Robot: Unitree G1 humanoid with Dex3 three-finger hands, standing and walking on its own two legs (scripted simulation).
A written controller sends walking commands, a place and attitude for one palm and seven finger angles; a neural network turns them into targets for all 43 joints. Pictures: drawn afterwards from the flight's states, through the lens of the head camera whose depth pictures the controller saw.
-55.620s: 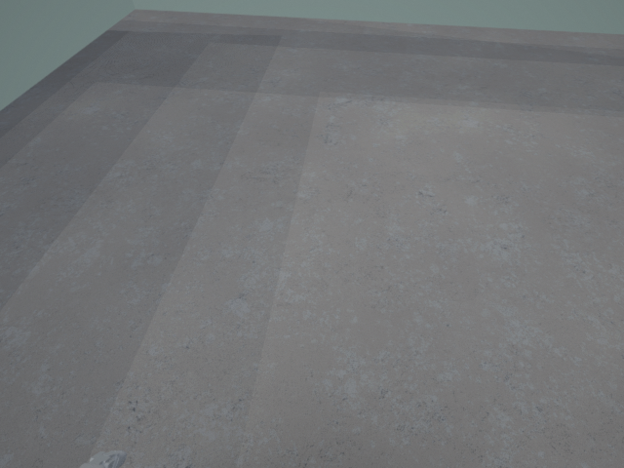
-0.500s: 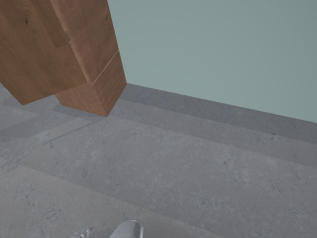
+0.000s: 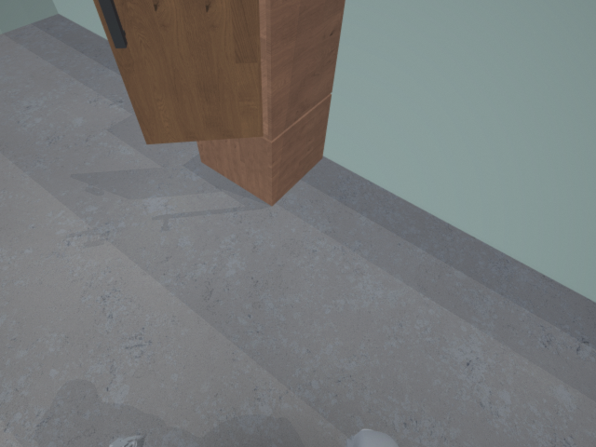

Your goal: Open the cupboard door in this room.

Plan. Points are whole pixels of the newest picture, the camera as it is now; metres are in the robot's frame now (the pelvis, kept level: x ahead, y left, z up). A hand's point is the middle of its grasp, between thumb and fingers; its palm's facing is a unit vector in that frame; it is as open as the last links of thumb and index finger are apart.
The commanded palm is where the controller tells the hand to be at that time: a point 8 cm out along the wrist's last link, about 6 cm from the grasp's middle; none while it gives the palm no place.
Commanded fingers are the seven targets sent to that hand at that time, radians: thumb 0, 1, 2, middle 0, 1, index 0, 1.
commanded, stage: turn to face it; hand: left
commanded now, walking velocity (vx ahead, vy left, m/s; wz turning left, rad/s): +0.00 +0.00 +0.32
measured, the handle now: (113, 15) +0.98 +0.51 +0.05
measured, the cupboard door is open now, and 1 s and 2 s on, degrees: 46 46 46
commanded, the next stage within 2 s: take the last steps up to it in 0.24 s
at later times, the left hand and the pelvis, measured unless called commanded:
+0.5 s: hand out of the picture +0.00 +0.15 -0.16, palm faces +0.25 -0.94 -0.23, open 7.2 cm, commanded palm none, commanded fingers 0.00 0.90 0.90 -0.20 -0.30 -0.20 -0.30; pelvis +0.00 -0.04 +0.00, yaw +12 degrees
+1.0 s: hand out of the picture +0.12 +0.24 -0.17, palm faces +0.25 -0.95 -0.17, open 7.3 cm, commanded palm none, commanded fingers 0.00 0.90 0.90 -0.20 -0.30 -0.20 -0.30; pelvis +0.09 +0.05 +0.00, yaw +13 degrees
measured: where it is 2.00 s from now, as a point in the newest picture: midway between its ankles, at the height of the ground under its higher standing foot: (253, 359)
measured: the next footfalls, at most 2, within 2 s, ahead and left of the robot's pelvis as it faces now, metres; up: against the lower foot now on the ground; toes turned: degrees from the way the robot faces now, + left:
right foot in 0.18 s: +0.03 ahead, -0.14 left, +0.00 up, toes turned +1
left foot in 0.66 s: +0.03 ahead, +0.12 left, +0.00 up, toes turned +19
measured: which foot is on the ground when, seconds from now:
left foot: down 0.00-0.18, up 0.20-0.64, down 0.66-1.00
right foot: up 0.00-0.16, down 0.18-0.66, up 0.68-1.00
